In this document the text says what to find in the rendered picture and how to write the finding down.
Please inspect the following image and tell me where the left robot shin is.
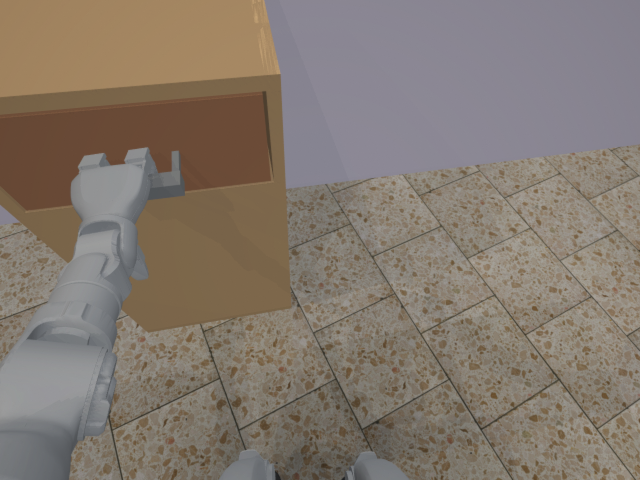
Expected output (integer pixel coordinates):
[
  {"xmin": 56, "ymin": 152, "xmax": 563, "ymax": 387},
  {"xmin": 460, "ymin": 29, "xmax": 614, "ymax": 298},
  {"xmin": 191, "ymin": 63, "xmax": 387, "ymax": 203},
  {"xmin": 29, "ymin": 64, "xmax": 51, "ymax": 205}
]
[{"xmin": 238, "ymin": 449, "xmax": 264, "ymax": 461}]

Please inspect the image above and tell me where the left robot hand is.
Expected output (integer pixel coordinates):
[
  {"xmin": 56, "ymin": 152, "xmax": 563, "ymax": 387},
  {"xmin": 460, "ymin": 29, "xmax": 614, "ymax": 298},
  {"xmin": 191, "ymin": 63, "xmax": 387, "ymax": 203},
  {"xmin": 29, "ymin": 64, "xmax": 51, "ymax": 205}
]
[{"xmin": 70, "ymin": 147, "xmax": 158, "ymax": 280}]

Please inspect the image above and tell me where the cabinet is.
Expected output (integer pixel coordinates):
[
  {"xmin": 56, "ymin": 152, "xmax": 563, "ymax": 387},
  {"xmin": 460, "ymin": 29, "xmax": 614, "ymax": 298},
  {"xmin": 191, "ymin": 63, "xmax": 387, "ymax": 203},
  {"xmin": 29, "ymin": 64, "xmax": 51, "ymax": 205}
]
[{"xmin": 0, "ymin": 0, "xmax": 291, "ymax": 333}]

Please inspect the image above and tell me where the handle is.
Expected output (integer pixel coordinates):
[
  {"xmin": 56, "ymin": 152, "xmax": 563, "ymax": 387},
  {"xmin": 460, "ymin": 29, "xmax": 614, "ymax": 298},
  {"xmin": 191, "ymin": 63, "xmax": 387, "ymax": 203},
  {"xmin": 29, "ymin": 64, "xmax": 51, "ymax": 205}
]
[{"xmin": 148, "ymin": 151, "xmax": 185, "ymax": 200}]

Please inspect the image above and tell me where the drawer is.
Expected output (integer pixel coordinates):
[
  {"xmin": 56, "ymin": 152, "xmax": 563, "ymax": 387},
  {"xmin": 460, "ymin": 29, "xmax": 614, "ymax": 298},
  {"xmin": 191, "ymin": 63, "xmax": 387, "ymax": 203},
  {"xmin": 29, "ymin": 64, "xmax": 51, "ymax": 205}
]
[{"xmin": 0, "ymin": 92, "xmax": 271, "ymax": 211}]

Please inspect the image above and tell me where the left robot forearm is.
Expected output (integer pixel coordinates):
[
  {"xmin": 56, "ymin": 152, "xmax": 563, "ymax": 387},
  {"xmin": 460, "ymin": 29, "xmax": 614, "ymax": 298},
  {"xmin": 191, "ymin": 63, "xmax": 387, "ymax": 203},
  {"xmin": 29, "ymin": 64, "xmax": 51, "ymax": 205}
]
[{"xmin": 0, "ymin": 214, "xmax": 138, "ymax": 384}]

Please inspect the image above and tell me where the left robot thigh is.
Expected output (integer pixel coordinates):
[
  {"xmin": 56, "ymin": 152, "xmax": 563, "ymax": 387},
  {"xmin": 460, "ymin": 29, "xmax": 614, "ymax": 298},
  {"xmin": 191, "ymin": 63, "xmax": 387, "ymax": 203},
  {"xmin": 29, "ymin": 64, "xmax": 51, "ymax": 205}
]
[{"xmin": 219, "ymin": 458, "xmax": 276, "ymax": 480}]

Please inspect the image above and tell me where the robot left upper arm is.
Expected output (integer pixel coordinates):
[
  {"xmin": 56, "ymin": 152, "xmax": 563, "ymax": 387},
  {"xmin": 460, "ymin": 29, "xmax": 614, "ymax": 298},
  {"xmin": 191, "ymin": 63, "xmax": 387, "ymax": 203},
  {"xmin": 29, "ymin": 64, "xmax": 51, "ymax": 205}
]
[{"xmin": 0, "ymin": 339, "xmax": 117, "ymax": 480}]

